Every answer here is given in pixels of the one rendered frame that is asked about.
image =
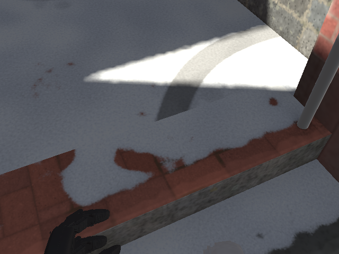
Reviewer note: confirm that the left robot hand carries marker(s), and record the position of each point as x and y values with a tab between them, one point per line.
62	239

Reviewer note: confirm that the robot right thigh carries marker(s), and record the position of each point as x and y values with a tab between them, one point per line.
224	247

